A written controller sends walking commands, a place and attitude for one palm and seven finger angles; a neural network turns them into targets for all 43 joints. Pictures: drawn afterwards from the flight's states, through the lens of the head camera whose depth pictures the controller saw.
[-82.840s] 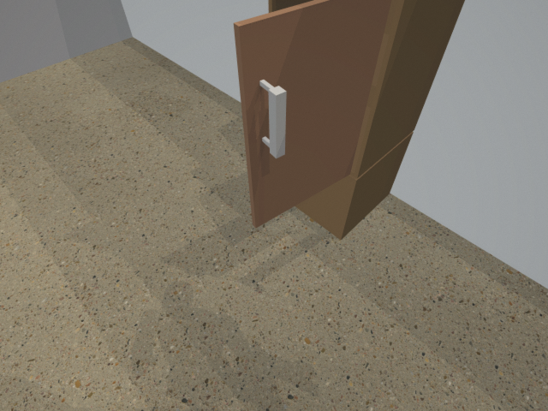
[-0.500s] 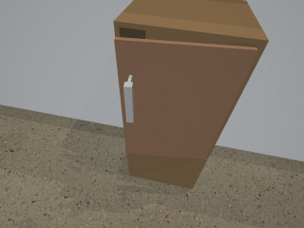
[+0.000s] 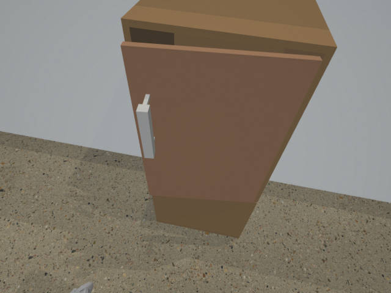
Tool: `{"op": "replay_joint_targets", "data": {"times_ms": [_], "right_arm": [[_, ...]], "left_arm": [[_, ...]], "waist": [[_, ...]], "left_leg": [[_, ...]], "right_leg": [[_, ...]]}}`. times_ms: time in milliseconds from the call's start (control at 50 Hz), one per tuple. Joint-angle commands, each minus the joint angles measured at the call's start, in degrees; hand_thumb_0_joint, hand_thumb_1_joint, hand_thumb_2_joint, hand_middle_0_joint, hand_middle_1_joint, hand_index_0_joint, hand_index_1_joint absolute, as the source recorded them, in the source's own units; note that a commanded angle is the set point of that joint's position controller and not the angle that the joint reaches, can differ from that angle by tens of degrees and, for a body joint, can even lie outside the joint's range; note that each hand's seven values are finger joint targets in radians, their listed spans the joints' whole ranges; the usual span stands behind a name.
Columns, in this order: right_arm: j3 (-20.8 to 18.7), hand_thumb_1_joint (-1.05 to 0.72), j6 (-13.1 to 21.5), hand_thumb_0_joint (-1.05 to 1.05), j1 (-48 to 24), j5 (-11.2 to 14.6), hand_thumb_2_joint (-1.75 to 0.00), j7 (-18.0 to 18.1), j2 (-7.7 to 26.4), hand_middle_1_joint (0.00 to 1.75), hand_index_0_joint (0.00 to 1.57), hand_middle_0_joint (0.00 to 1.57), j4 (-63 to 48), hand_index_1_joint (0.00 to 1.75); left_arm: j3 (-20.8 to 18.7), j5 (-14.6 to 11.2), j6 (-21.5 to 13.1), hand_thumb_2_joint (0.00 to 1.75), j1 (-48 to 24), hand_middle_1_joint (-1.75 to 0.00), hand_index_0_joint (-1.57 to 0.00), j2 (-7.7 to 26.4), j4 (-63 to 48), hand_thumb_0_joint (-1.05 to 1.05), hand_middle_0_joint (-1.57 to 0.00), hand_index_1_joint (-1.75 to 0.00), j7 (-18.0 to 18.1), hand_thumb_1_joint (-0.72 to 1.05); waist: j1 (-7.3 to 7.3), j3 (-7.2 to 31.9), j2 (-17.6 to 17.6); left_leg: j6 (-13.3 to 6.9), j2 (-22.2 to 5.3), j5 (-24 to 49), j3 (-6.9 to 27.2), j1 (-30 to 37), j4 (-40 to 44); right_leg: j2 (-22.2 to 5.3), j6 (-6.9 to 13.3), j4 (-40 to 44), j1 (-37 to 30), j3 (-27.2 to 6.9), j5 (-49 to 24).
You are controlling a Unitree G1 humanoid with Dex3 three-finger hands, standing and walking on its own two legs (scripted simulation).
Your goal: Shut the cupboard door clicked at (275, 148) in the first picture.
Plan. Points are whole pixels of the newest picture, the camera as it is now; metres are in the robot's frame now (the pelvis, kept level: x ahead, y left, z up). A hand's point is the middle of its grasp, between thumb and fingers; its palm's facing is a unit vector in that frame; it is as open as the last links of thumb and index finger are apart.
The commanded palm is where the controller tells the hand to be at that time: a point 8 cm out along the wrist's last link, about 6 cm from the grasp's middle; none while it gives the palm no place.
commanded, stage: raise the hand and make a fist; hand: left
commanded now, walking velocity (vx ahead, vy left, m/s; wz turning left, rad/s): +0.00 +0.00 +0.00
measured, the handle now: (148, 127) +0.48 +0.15 +0.06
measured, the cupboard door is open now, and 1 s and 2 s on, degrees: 8 8 8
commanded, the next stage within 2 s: bring the fist close to the handle in 1.82 s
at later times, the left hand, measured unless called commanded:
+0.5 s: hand (109, 279) +0.15 +0.16 +0.00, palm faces +0.14 -0.98 -0.10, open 5.3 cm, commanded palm +0.13 +0.22 -0.02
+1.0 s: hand (118, 258) +0.18 +0.16 +0.00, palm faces -0.06 -1.00 -0.02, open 3.3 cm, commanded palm +0.16 +0.22 +0.03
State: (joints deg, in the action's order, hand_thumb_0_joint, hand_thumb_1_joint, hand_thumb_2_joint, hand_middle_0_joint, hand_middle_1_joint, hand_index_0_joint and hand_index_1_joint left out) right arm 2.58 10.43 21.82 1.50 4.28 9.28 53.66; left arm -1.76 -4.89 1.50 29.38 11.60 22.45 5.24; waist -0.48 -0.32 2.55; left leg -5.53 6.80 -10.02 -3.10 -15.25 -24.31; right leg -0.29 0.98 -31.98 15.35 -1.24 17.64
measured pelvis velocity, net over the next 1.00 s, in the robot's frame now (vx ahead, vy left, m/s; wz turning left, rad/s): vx -0.01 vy -0.02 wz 0.01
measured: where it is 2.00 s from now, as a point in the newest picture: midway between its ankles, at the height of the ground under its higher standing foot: outside the picture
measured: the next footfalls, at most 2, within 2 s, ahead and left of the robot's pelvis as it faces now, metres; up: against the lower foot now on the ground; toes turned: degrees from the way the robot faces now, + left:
none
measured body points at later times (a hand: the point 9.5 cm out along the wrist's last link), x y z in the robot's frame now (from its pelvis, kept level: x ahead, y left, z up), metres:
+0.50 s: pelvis +0.01 -0.05 -0.09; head +0.06 -0.05 +0.36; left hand +0.14 +0.22 +0.00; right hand +0.27 -0.27 -0.13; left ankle +0.03 +0.05 -0.74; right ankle +0.00 -0.11 -0.74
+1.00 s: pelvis -0.01 -0.02 -0.06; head +0.03 -0.02 +0.38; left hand +0.18 +0.21 +0.00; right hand +0.16 -0.28 -0.13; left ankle +0.03 +0.05 -0.74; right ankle +0.00 -0.11 -0.74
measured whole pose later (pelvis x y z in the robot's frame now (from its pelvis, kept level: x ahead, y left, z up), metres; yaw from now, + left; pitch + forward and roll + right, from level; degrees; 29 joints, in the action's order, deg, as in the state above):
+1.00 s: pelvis -0.01 -0.02 -0.06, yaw +0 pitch +11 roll -2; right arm -0.7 12.0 16.8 2.8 4.3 16.3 29.9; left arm -6.5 -17.5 -20.3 28.1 14.8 -7.0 -16.7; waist 0.5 6.6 -1.9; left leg -4.5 2.5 -25.1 -1.1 -44.8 -59.2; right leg 3.6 3.4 -57.1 40.7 4.7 27.3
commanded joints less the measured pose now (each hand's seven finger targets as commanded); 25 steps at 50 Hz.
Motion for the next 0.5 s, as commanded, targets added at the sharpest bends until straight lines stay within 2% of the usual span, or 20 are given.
{"op": "replay_joint_targets", "data": {"times_ms": [0, 20, 40, 60, 80, 100, 120, 140, 160, 180, 240, 280, 320, 340, 360, 380, 420, 440, 460, 480], "right_arm": [[-3.20, -0.90, 10.78, 0.00, -9.38, 1.06, -0.90, -1.44, 12.55, 0.30, 0.20, 0.20, -14.89, 0.30], [-3.86, -0.90, 11.46, 0.00, -10.16, 0.60, -0.90, -1.69, 13.26, 0.30, 0.20, 0.20, -15.58, 0.30], [-5.06, -0.90, 11.38, 0.00, -9.50, 0.53, -0.90, -2.71, 12.87, 0.30, 0.20, 0.20, -17.14, 0.30], [-5.34, -0.90, 10.89, 0.00, -10.21, 0.20, -0.90, -3.45, 11.99, 0.30, 0.20, 0.20, -19.37, 0.30], [-6.57, -0.90, 10.17, 0.00, -11.51, 0.08, -0.90, -3.49, 11.57, 0.30, 0.20, 0.20, -20.69, 0.30], [-6.96, -0.90, 9.73, 0.00, -13.17, -0.40, -0.90, -3.74, 11.81, 0.30, 0.20, 0.20, -22.61, 0.30], [-7.64, -0.90, 9.15, 0.00, -14.17, -0.54, -0.90, -4.02, 12.06, 0.30, 0.20, 0.20, -24.47, 0.30], [-8.32, -0.90, 8.38, 0.00, -14.38, -0.02, -0.90, -4.71, 12.46, 0.30, 0.20, 0.20, -25.59, 0.30], [-8.33, -0.90, 7.92, 0.00, -15.24, -0.07, -0.90, -5.09, 12.56, 0.30, 0.20, 0.20, -27.64, 0.30], [-8.58, -0.90, 7.32, 0.00, -16.06, 0.03, -0.90, -4.88, 12.10, 0.30, 0.20, 0.20, -29.29, 0.30], [-8.12, -0.90, 5.87, 0.00, -16.92, -0.55, -0.90, -4.37, 11.47, 0.30, 0.20, 0.20, -32.98, 0.30], [-7.95, -0.90, 5.58, 0.00, -14.87, -0.96, -0.90, -4.08, 10.60, 0.30, 0.20, 0.20, -33.44, 0.30], [-7.77, -0.90, 5.72, 0.00, -12.56, -1.13, -0.90, -3.65, 10.53, 0.30, 0.20, 0.20, -32.98, 0.30], [-7.57, -0.90, 5.84, 0.00, -11.67, -1.40, -0.90, -3.06, 11.27, 0.30, 0.20, 0.20, -32.15, 0.30], [-7.50, -0.90, 5.82, 0.00, -11.17, -1.22, -0.90, -2.53, 11.24, 0.30, 0.20, 0.20, -30.75, 0.30], [-7.06, -0.90, 6.10, 0.00, -11.25, -0.90, -0.90, -2.11, 11.37, 0.30, 0.20, 0.20, -30.27, 0.30], [-6.53, -0.90, 6.68, 0.00, -11.02, -0.67, -0.90, -1.26, 12.19, 0.30, 0.20, 0.20, -29.25, 0.30], [-5.99, -0.90, 6.82, 0.00, -11.01, -0.44, -0.90, -0.70, 12.45, 0.30, 0.20, 0.20, -28.87, 0.30], [-6.26, -0.90, 6.64, 0.00, -10.16, 0.08, -0.90, -0.27, 12.47, 0.30, 0.20, 0.20, -28.32, 0.30], [-6.37, -0.90, 6.29, 0.00, -10.11, 0.62, -0.90, 0.01, 12.58, 0.30, 0.20, 0.20, -29.00, 0.30]], "left_arm": [[4.15, -4.65, -8.04, 0.90, -8.48, -0.40, -0.29, -2.36, -29.87, 0.00, -0.29, -0.40, 1.13, 0.90], [2.09, -4.45, -10.68, 0.90, -8.08, -0.42, -0.31, -1.14, -23.48, 0.00, -0.31, -0.42, -0.23, 0.90], [-0.50, -4.95, -12.88, 0.90, 2.58, -0.44, -0.33, -1.66, -16.15, 0.00, -0.33, -0.44, -2.56, 0.90], [-0.54, -5.84, -16.12, 0.90, 8.44, -0.46, -0.35, -3.36, -12.17, 0.00, -0.35, -0.46, -5.40, 0.90], [-5.15, -7.87, -20.19, 0.90, 13.91, -0.48, -0.36, -1.19, -9.44, 0.00, -0.36, -0.48, -8.71, 0.90], [-4.91, -9.93, -24.75, 0.90, 16.28, -0.50, -0.38, -2.14, -10.21, 0.00, -0.38, -0.50, -13.23, 0.90], [-7.17, -11.43, -28.77, 0.90, 18.04, -0.52, -0.40, -0.40, -10.96, 0.00, -0.40, -0.52, -17.64, 0.90], [-11.17, -12.42, -31.61, 0.90, 19.80, -0.54, -0.42, 2.94, -9.55, 0.00, -0.42, -0.54, -21.75, 0.90], [-11.41, -13.26, -33.89, 0.90, 18.79, -0.56, -0.44, 3.64, -11.37, 0.00, -0.44, -0.56, -25.63, 0.90], [-14.58, -13.41, -34.00, 0.90, 19.17, -0.58, -0.46, 6.10, -11.82, 0.00, -0.46, -0.58, -27.06, 0.90], [-17.67, -13.96, -33.12, 0.90, 11.38, -0.64, -0.51, 10.73, -27.21, 0.00, -0.51, -0.64, -27.18, 0.90], [-18.75, -14.78, -35.05, 0.90, 6.58, -0.68, -0.55, 11.29, -36.82, 0.00, -0.55, -0.68, -24.97, 0.90], [-15.56, -15.45, -39.28, 0.90, 0.28, -0.72, -0.58, 10.30, -47.67, 0.00, -0.58, -0.72, -23.42, 0.90], [-14.11, -15.93, -41.42, 0.90, -5.05, -0.74, -0.60, 10.46, -53.03, 0.00, -0.60, -0.74, -23.09, 0.90], [-13.44, -15.82, -42.03, 0.90, -4.61, -0.76, -0.62, 9.86, -51.37, 0.00, -0.62, -0.76, -23.30, 0.90], [-10.72, -15.95, -42.20, 0.90, -4.51, -0.78, -0.64, 7.42, -48.96, 0.00, -0.64, -0.78, -24.18, 0.90], [-8.49, -15.83, -42.42, 0.90, -7.85, -0.82, -0.68, 6.43, -44.52, 0.00, -0.68, -0.82, -26.76, 0.90], [-7.76, -16.41, -41.83, 0.90, -9.45, -0.84, -0.69, 6.46, -41.38, 0.00, -0.69, -0.84, -29.06, 0.90], [-9.26, -16.35, -39.68, 0.90, -8.25, -0.86, -0.71, 8.03, -36.04, 0.00, -0.71, -0.86, -30.77, 0.90], [-9.82, -16.41, -36.36, 0.90, -4.65, -0.88, -0.73, 8.38, -31.99, 0.00, -0.73, -0.88, -32.54, 0.90]], "waist": [[-2.68, -0.27, -13.50], [-3.45, -4.15, -5.41], [-1.27, -3.81, 1.88], [0.37, -2.52, 11.20], [2.41, -0.61, 19.05], [3.15, 0.49, 23.32], [3.97, 2.97, 25.30], [4.85, 4.51, 19.89], [4.69, 6.30, 14.97], [5.63, 8.32, 10.25], [6.26, 14.48, -9.67], [4.65, 19.49, -14.67], [1.63, 22.99, -16.36], [-0.54, 24.12, -14.57], [-1.30, 23.14, -13.19], [-2.90, 19.57, -10.21], [-5.27, 15.36, -5.39], [-6.14, 14.14, -2.23], [-5.84, 14.16, 2.15], [-4.33, 14.67, 3.84]], "left_leg": [[8.88, -9.23, -17.43, 13.75, 0.65, 3.58], [7.28, -8.11, -17.17, 12.44, -4.93, -0.84], [6.85, -6.79, -13.62, 10.67, -8.81, -4.71], [6.22, -6.20, -10.77, 9.38, -13.11, -9.37], [6.45, -5.39, -9.71, 7.71, -17.25, -13.78], [6.59, -4.40, -8.37, 5.92, -21.25, -17.42], [6.88, -3.79, -8.67, 4.86, -24.75, -20.45], [7.43, -3.36, -6.97, 4.26, -26.31, -22.85], [7.44, -2.74, -6.11, 3.61, -27.36, -24.88], [6.89, -2.24, -5.11, 2.80, -28.48, -26.64], [5.78, -2.42, -2.40, 2.46, -26.28, -29.03], [5.23, -4.19, 1.26, 4.81, -22.78, -30.67], [4.72, -4.98, 4.70, 6.20, -18.80, -34.18], [4.39, -5.41, 4.73, 6.90, -18.44, -36.13], [4.17, -5.83, 3.63, 7.28, -18.91, -36.68], [3.70, -5.95, 1.56, 7.62, -20.89, -37.45], [3.08, -6.53, -2.91, 7.90, -26.72, -40.21], [2.70, -6.55, -3.82, 8.15, -29.60, -42.18], [2.80, -6.83, -5.43, 7.90, -32.32, -42.60], [2.74, -6.91, -6.30, 7.43, -33.92, -41.77]], "right_leg": [[0.53, 1.20, -0.32, 10.99, 4.61, 1.67], [0.14, 1.17, 1.12, 13.44, 4.71, 3.16], [0.28, 1.56, 1.47, 14.43, 4.99, 5.60], [0.04, 1.57, -0.60, 16.17, 5.23, 7.73], [0.47, 1.33, -2.62, 17.71, 5.13, 10.22], [0.01, 0.70, -4.62, 18.12, 3.30, 8.48], [-1.19, -0.27, -6.71, 16.73, 0.35, 4.35], [-2.28, -0.35, -9.83, 15.00, -2.00, -3.10], [-3.03, -0.25, -12.59, 13.89, -3.39, -7.76], [-3.23, -0.33, -14.58, 13.34, -4.85, -10.87], [-2.01, 0.68, -18.41, 15.84, -5.33, -10.02], [0.02, 1.15, -20.76, 19.68, -3.86, -10.89], [0.57, 0.28, -21.72, 22.75, -4.65, -14.76], [0.76, -0.49, -22.09, 24.02, -5.73, -16.19], [0.79, -0.47, -21.18, 24.85, -6.24, -15.05], [0.93, -0.96, -20.42, 26.16, -6.56, -13.63], [0.85, -1.98, -19.90, 28.97, -6.84, -9.74], [0.49, -3.22, -19.89, 29.33, -8.08, -10.03], [-0.14, -4.32, -18.69, 27.93, -9.22, -9.21], [-0.97, -5.18, -16.92, 25.42, -10.49, -8.15]]}}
